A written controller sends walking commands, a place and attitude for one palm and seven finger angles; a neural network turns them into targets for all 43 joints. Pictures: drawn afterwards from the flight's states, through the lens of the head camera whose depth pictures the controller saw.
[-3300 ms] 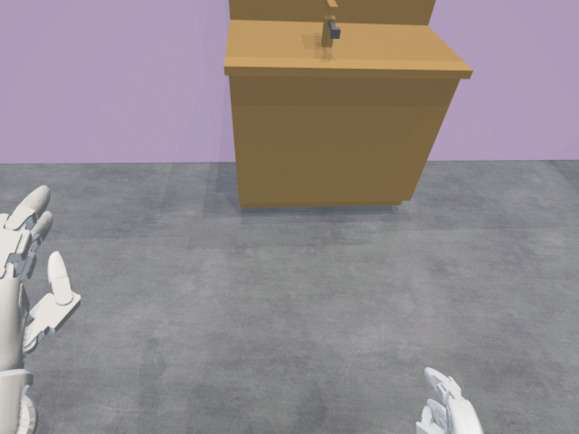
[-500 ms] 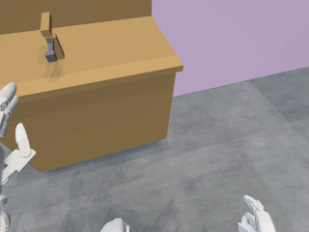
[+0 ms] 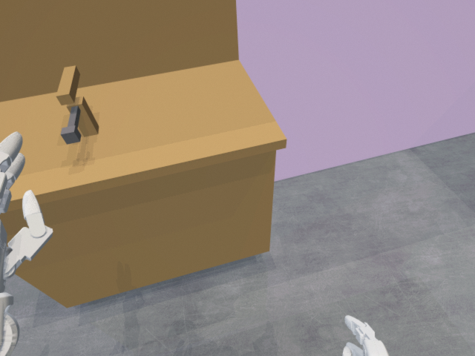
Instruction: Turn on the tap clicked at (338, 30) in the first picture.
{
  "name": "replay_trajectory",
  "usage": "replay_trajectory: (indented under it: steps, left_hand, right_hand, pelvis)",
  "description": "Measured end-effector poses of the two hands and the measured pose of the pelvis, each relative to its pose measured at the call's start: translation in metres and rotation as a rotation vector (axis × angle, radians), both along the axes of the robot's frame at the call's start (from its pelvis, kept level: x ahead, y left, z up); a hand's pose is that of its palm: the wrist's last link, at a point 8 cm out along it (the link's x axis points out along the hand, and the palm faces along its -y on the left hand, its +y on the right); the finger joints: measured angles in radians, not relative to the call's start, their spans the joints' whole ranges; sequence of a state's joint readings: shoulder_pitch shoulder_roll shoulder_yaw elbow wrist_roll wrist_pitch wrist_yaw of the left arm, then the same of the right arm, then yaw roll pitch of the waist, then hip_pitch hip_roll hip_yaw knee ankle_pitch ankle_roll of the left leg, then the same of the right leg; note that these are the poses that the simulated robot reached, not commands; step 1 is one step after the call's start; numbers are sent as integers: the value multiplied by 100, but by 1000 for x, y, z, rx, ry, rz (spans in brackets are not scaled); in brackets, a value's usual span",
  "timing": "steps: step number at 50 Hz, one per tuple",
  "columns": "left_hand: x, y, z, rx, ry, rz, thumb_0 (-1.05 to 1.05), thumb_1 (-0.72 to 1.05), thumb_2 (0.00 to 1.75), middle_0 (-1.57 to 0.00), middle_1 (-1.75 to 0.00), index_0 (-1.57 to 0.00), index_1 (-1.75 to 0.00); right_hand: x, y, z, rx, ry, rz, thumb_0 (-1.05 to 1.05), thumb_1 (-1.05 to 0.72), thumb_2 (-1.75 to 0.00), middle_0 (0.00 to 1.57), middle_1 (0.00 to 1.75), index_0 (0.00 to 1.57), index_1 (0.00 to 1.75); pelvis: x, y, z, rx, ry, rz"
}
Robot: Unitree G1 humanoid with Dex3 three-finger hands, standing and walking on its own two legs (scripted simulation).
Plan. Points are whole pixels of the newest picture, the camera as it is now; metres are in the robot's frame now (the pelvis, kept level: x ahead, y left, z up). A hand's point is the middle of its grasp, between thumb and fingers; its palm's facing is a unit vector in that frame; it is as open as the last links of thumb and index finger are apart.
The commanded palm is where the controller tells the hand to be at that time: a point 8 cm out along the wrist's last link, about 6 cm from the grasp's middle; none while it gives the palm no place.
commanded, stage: take the last steps up to it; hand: left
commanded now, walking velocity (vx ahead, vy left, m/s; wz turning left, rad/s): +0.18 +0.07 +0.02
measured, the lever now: (71, 134) +0.51 +0.42 +0.09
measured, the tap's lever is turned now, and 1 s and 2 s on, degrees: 0 0 0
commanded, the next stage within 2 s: come to a stop and stand still in 0.22 s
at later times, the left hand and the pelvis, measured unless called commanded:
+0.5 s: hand (67, 173) +0.30 +0.26 +0.20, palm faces +0.43 -0.82 -0.37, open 7.4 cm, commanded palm +0.24 +0.29 +0.19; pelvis +0.08 +0.01 +0.01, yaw +0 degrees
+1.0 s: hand (60, 189) +0.28 +0.26 +0.19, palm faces +0.45 -0.76 -0.47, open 7.4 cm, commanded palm +0.20 +0.27 +0.19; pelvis +0.05 -0.01 +0.01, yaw +1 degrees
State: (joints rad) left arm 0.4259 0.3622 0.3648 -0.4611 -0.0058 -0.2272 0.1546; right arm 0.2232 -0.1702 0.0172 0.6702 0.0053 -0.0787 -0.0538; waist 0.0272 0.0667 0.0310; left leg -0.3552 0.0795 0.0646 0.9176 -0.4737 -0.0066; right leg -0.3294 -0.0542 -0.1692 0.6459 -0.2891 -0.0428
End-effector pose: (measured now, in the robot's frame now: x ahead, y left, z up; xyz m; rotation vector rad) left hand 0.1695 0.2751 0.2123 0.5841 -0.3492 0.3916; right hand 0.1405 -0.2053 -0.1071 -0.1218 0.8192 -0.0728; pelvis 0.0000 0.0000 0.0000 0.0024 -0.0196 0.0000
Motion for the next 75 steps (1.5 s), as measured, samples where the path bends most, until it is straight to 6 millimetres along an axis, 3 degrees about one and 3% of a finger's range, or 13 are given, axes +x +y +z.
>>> replay_trajectory:
  steps: [7,13,17,22,30,38,48,52,54,61,66,70,75]
  left_hand:
    - [36,-5,-14,-86,67,1,1,89,90,-21,-31,-21,-30]
    - [55,-8,-11,-91,27,-88,2,89,90,-22,-31,-21,-30]
    - [66,8,-5,-66,-64,-104,1,88,90,-22,-31,-22,-30]
    - [86,27,-3,-82,-65,-45,1,89,90,-22,-31,-21,-30]
    - [88,-1,-13,-89,62,-45,2,89,90,-21,-31,-21,-30]
    - [84,-24,-13,-100,100,-9,2,89,90,-22,-31,-21,-30]
    - [67,-6,-15,-46,61,-25,2,88,90,-22,-31,-22,-30]
    - [61,42,-1,-1,-68,22,1,88,90,-22,-31,-22,-30]
    - [55,52,-5,-60,-77,31,1,89,90,-22,-31,-22,-30]
    - [26,32,-30,-140,24,-102,2,89,90,-21,-30,-21,-30]
    - [11,58,-29,-106,13,-36,2,88,90,-22,-31,-22,-30]
    - [3,71,-16,-116,-68,37,2,88,90,-22,-31,-21,-30]
    - [5,59,-14,-155,-100,24,2,89,90,-21,-30,-21,-30]
  right_hand:
    - [31,-46,29,-107,-1,-38,2,-90,-90,20,30,20,30]
    - [58,-59,55,-206,-53,-56,2,-90,-90,20,30,19,30]
    - [77,-48,58,-226,-87,-82,2,-90,-90,20,30,19,30]
    - [94,-12,55,-138,-98,-39,2,-90,-90,20,30,19,30]
    - [103,20,40,11,-103,52,2,-90,-90,20,30,20,30]
    - [98,-20,27,-24,-44,39,2,-90,-90,21,30,20,30]
    - [81,-62,49,-201,-65,-20,2,-90,-90,20,30,20,30]
    - [62,-48,58,-197,-84,22,2,-91,-90,20,30,19,30]
    - [53,-37,62,-180,-113,29,2,-91,-90,20,30,19,30]
    - [27,16,53,-71,-140,54,2,-90,-90,20,30,19,30]
    - [22,47,48,-27,-118,121,2,-90,-90,20,30,20,30]
    - [30,57,50,-13,-131,182,2,-90,-90,20,30,20,30]
    - [49,53,58,-24,-177,216,2,-90,-90,21,30,20,30]
  pelvis:
    - [24,-7,16,31,10,1]
    - [46,0,15,14,10,-1]
    - [63,11,5,7,-3,-9]
    - [75,13,11,-13,1,2]
    - [83,-4,12,-2,1,-4]
    - [81,-22,13,1,15,-4]
    - [58,-15,9,-9,13,25]
    - [38,-8,10,0,-1,9]
    - [31,1,12,2,-13,-2]
    - [18,29,12,4,-43,5]
    - [13,31,12,5,-61,27]
    - [12,30,12,3,-67,40]
    - [16,29,14,1,-68,47]
